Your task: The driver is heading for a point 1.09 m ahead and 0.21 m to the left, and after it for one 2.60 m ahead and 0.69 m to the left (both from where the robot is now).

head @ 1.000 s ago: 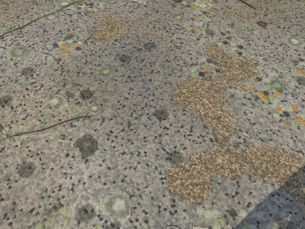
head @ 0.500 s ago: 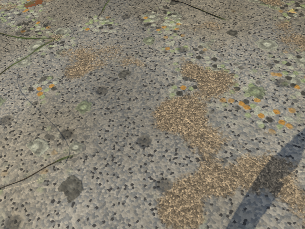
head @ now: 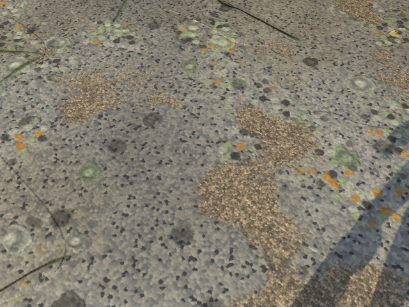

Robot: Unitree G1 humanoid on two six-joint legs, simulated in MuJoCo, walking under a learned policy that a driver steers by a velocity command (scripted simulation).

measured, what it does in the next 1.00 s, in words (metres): walks ahead: right foot, then left foot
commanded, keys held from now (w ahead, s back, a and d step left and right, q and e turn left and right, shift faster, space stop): w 0.58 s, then w+q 0.42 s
